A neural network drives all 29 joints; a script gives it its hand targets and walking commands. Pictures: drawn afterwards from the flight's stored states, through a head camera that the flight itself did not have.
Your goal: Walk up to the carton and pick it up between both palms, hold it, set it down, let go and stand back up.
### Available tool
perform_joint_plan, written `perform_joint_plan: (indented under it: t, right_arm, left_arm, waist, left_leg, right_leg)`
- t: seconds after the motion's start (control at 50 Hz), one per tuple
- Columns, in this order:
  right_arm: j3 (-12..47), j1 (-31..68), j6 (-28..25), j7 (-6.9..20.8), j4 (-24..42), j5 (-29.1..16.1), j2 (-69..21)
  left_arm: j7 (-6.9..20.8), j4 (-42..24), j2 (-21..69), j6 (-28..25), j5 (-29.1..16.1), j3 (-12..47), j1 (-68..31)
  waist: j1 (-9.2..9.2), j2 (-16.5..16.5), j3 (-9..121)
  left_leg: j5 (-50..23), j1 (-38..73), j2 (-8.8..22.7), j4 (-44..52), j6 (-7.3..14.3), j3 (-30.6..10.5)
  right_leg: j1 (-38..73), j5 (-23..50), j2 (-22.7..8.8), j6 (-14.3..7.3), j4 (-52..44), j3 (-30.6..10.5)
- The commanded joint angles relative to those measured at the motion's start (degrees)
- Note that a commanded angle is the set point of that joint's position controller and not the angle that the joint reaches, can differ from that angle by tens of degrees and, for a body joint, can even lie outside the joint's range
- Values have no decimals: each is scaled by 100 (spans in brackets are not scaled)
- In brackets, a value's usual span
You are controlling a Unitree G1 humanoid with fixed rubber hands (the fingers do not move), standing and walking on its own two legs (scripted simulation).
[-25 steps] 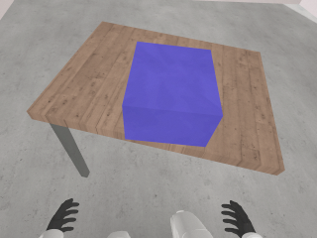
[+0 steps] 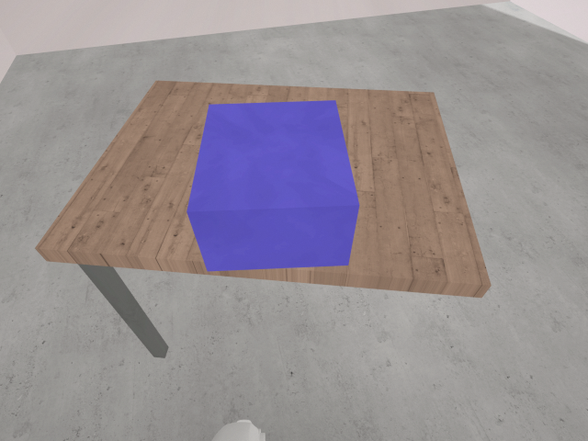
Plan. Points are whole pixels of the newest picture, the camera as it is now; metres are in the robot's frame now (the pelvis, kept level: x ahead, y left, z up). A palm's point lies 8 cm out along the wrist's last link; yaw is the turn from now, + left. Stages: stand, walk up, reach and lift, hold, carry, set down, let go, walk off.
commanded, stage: walk up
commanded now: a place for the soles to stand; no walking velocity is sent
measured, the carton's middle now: (275, 180) +0.59 +0.05 -0.02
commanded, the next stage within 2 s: none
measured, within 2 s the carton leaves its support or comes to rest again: neither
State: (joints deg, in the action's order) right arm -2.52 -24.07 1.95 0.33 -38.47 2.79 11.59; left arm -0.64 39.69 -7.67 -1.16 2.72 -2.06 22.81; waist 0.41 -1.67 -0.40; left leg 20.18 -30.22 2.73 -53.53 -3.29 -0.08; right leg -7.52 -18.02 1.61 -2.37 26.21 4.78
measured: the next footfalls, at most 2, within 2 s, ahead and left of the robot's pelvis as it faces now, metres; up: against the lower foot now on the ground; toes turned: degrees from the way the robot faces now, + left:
left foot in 0.18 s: +0.12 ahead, +0.11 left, +0.00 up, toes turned +6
right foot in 0.58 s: +0.13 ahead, -0.13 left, +0.00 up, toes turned +4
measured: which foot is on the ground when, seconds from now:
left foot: up 0.00-0.16, down 0.18-1.00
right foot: down 0.00-0.22, up 0.24-0.56, down 0.58-1.00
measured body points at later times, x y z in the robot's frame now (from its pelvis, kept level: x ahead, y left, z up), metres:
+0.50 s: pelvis +0.05 +0.00 +0.00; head +0.06 +0.02 +0.44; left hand +0.15 +0.22 -0.14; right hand +0.17 -0.22 -0.11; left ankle +0.10 +0.10 -0.74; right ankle +0.08 -0.15 -0.70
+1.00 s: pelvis +0.05 -0.02 +0.00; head +0.06 -0.01 +0.44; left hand +0.17 +0.21 -0.12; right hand +0.21 -0.22 -0.11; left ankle +0.08 +0.10 -0.74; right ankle +0.09 -0.13 -0.74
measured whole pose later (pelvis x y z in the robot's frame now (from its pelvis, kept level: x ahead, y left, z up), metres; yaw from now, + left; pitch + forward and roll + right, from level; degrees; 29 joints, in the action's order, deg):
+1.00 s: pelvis +0.05 -0.02 +0.00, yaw +6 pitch -1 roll +0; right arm -0.7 -14.5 -0.1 1.1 -36.3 0.9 8.4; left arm 0.7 39.9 -8.9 0.4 0.6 -0.8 11.5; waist 0.1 0.6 -1.9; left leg 13.2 -17.4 0.4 -31.8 0.2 0.6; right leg -15.3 -15.2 -2.4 -0.3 31.9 5.8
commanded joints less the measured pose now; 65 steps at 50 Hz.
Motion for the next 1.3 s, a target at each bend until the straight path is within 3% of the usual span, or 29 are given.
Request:
perform_joint_plan:
  t: [0.0, 0.08, 0.12, 0.14, 0.16, 0.18, 0.2, 0.22, 0.24, 0.28, 0.32, 0.36, 0.4, 0.46, 0.5, 0.52, 0.54, 0.56, 0.58, 0.6, 0.64, 0.68, 0.72, 0.78, 0.84, 1.0, 1.12, 1.22, 1.28]
  right_arm:
    - [2, 534, -262, 8, 624, 19, 158]
    - [127, 781, -330, -21, 805, -38, -165]
    - [113, 468, -392, -66, 731, -47, -202]
    - [69, 115, -435, -91, 613, -23, -110]
    - [-27, -297, -507, -116, 528, 21, 136]
    - [-162, -486, -538, -142, 609, 42, 472]
    - [-257, -549, -518, -192, 614, -44, 600]
    - [-226, -423, -496, -236, 734, -99, 442]
    - [-178, -274, -492, -299, 791, -110, 319]
    - [-91, 63, -508, -396, 767, -117, 113]
    - [-72, 546, -524, -311, 801, -98, 57]
    - [-81, 782, -487, -229, 860, -131, 135]
    - [-121, 822, -436, -158, 876, -157, 226]
    - [-194, 894, -286, -81, 918, -170, 460]
    - [-200, 1088, -180, -35, 983, -208, 510]
    - [-137, 1029, -146, -5, 975, -230, 409]
    - [-78, 922, -132, 32, 947, -268, 206]
    - [5, 827, -122, 33, 928, -251, -26]
    - [18, 892, -104, -2, 933, -177, -24]
    - [3, 911, -101, -24, 967, -108, -4]
    - [11, 990, -124, -3, 882, -83, 17]
    - [-13, 789, -191, -5, 745, -118, 98]
    - [-9, 945, -259, -6, 766, -112, 146]
    - [7, 1091, -316, 32, 777, -123, 218]
    - [15, 1134, -336, 34, 748, -165, 214]
    - [35, 1042, -379, 63, 701, -211, 168]
    - [2, 1125, -380, 50, 666, -201, 162]
    - [-5, 898, -390, 21, 609, -202, 166]
    - [-58, 1050, -420, -20, 618, -189, 259]
  left_arm:
    - [5, -437, -546, -217, -71, -138, -273]
    - [23, -314, -839, -137, -86, -211, -60]
    - [34, -296, -915, -83, -99, -199, -159]
    - [66, -271, -843, -50, -120, -164, -201]
    - [110, -292, -650, -53, -134, -90, -107]
    - [127, -344, -459, -39, -148, -15, 241]
    - [67, -390, -667, 65, -43, -96, 46]
    - [23, -506, -757, 138, 77, -119, -339]
    - [40, -545, -626, 166, 80, -57, -545]
    - [103, -472, -486, 212, 47, -19, -557]
    - [144, -274, -369, 186, -14, 15, -199]
    - [117, -191, -282, 188, -65, 46, -269]
    - [45, -245, -275, 184, -107, 70, -458]
    - [-79, -476, -313, 171, -109, 77, -748]
    - [-120, -507, -343, 125, -85, 50, -559]
    - [-118, -503, -383, 85, -69, 35, -434]
    - [-112, -536, -532, 39, -50, -24, -440]
    - [-119, -607, -744, 6, -29, -74, -512]
    - [-124, -613, -899, -15, -124, -116, -904]
    - [-106, -626, -855, -19, -168, -112, -1189]
    - [-66, -676, -689, -49, -191, -30, -1375]
    - [-27, -692, -659, -58, -187, -32, -1495]
    - [41, -638, -628, -44, -231, -16, -1282]
    - [70, -604, -543, 0, -255, 9, -1274]
    - [90, -527, -534, 23, -240, 3, -1228]
    - [126, -440, -556, 14, -180, -5, -1164]
    - [127, -357, -617, -12, -193, -15, -1052]
    - [161, -279, -605, 21, -171, -8, -958]
    - [199, -275, -512, 47, -169, 18, -810]
  waist:
    - [-132, 1023, -410]
    - [-252, 981, -358]
    - [-14, 690, -274]
    - [147, 355, -97]
    - [290, -133, 280]
    - [241, -1033, 712]
    - [388, -1087, 594]
    - [444, -683, 481]
    - [402, -341, 235]
    - [226, -192, -71]
    - [-80, -590, 21]
    - [-138, -674, 31]
    - [-70, -735, 26]
    - [38, -859, 287]
    - [-156, -567, 215]
    - [-206, -254, 278]
    - [-197, 258, 287]
    - [-84, 1129, 182]
    - [34, 1112, -1]
    - [106, 1091, -107]
    - [82, 1182, -50]
    - [143, 1268, 225]
    - [25, 859, 430]
    - [-79, 372, 489]
    - [-70, -44, 297]
    - [-54, 158, 166]
    - [-61, -74, 177]
    - [3, 305, 198]
    - [-117, 29, 219]
  left_leg:
    - [-434, -500, -26, 423, 15, 127]
    - [-389, 425, -171, 1544, 262, 536]
    - [-1027, 1276, -193, 2366, 493, 509]
    - [-1502, 1860, -229, 2674, 551, 433]
    - [-1996, 2631, 252, 2721, 720, -286]
    - [-2024, 3442, 1355, 3076, 1315, -2077]
    - [-1437, 3122, 1975, 3533, 1840, -3046]
    - [-778, 2779, 1967, 3746, 1886, -2961]
    - [-494, 2559, 1806, 3787, 1756, -2595]
    - [-421, 1915, 1330, 3845, 1356, -1807]
    - [-909, 1486, 804, 3780, 1198, -861]
    - [-1193, 854, 520, 3666, 1183, -310]
    - [-1748, 952, 471, 3386, 1287, -279]
    - [-1298, 987, 655, 3109, 1439, -631]
    - [-1152, 554, 666, 2862, 1299, -705]
    - [-801, 469, 574, 2780, 1103, -770]
    - [-254, 207, 452, 2446, 865, -669]
    - [177, 97, 69, 1910, 567, -330]
    - [366, 462, -265, 1413, 329, 78]
    - [394, 949, -205, 1181, 328, 79]
    - [175, 1107, -209, 1443, 327, 70]
    - [-546, 1317, -166, 1985, 316, 123]
    - [-1146, 1651, -56, 2356, 368, -67]
    - [-1067, 1590, 112, 2514, 479, -375]
    - [-1366, 1487, 167, 2651, 517, -467]
    - [-955, 1230, 157, 2883, 529, -597]
    - [-929, 1258, 125, 2838, 532, -643]
    - [-702, 1202, 247, 3047, 556, -864]
    - [-903, 1196, 288, 3080, 570, -941]
  right_leg:
    - [70, 871, -1102, -679, -1112, -920]
    - [-189, 1425, -1194, -732, -661, -667]
    - [-478, 1619, -1233, -588, -152, -635]
    - [-576, 1712, -1085, -448, 324, -476]
    - [-981, 1421, -840, -205, 1193, -276]
    - [-1876, -71, -242, 132, 2393, -10]
    - [-2137, -1796, -58, 206, 3149, -158]
    - [-2282, -2085, -156, 209, 3622, -401]
    - [-2475, -1948, -242, 223, 3802, -554]
    - [-2379, -1311, -470, 298, 3677, -741]
    - [-1858, -774, -434, 424, 3389, -495]
    - [-1351, -587, -398, 530, 3011, -199]
    - [-1388, -472, -392, 628, 2523, -54]
    - [-1189, -448, -411, 646, 1903, 54]
    - [-509, 346, -365, 579, 1007, 97]
    - [-238, 503, -356, 474, 539, -53]
    - [-77, 417, -773, 299, 209, -695]
    - [-259, 24, -1395, 77, -429, -1599]
    - [-1036, -56, -1890, -302, -805, -2030]
    - [-1561, -64, -1920, -528, -827, -1962]
    - [-1435, 634, -1466, -339, -668, -1316]
    - [-953, 1478, -1295, -226, -225, -947]
    - [-780, 1429, -1151, -95, -27, -817]
    - [-729, 178, -917, -13, -133, -667]
    - [-746, 242, -807, 47, -26, -531]
    - [-634, 97, -732, 118, -111, -396]
    - [-707, 39, -781, 96, -191, -443]
    - [-649, -228, -615, 156, -162, -193]
    - [-545, -28, -646, 135, -125, -204]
